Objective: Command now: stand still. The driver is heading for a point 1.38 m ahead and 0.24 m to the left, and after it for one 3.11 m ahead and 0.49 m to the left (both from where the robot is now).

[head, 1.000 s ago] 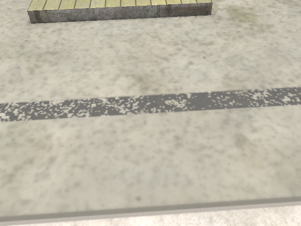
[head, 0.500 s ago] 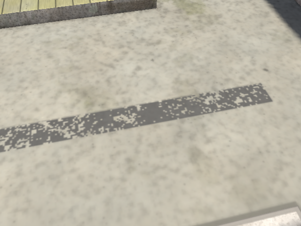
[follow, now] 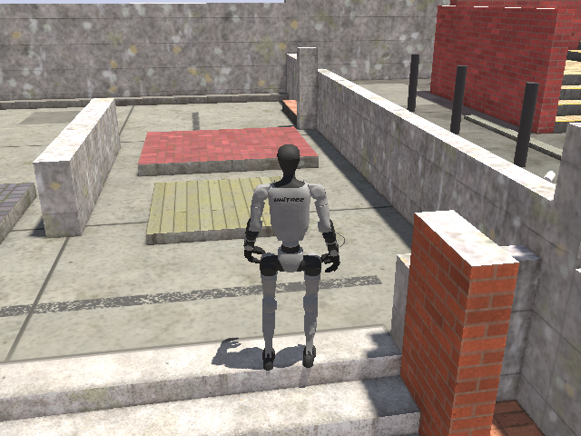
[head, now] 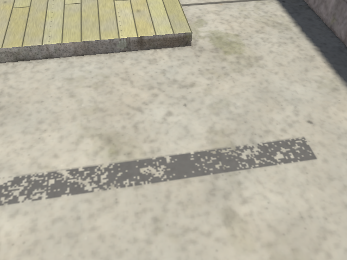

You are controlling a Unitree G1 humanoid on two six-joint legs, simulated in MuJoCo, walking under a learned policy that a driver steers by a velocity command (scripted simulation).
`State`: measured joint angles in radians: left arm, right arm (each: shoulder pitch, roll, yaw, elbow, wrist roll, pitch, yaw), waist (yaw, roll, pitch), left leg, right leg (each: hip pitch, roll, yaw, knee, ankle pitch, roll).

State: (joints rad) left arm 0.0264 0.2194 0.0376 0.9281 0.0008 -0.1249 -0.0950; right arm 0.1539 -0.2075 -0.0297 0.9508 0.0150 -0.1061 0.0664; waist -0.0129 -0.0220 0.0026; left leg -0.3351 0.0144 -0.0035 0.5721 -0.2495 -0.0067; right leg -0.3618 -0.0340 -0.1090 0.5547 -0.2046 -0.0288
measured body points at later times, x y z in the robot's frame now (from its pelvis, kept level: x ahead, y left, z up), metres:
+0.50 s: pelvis +0.05 +0.00 +0.01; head +0.05 -0.01 +0.46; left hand +0.11 +0.25 -0.13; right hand +0.10 -0.25 -0.14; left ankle +0.03 +0.13 -0.73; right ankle +0.06 -0.11 -0.73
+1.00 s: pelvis +0.07 +0.00 +0.01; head +0.07 +0.00 +0.46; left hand +0.09 +0.24 -0.14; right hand +0.07 -0.23 -0.14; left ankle +0.03 +0.13 -0.73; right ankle +0.06 -0.11 -0.73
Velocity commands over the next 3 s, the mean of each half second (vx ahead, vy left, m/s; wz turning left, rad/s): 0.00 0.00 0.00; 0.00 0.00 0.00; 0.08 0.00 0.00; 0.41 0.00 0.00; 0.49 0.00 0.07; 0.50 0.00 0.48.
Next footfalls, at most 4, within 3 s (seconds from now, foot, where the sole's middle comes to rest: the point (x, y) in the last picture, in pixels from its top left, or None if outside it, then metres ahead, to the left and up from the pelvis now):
1.90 left None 0.45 0.12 -0.77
2.44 right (197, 191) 0.80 -0.10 -0.77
2.98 left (130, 149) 1.04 0.21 -0.77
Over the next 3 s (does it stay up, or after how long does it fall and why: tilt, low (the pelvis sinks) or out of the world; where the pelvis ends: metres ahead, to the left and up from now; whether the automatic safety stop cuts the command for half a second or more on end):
stays up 0.91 0.08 -0.02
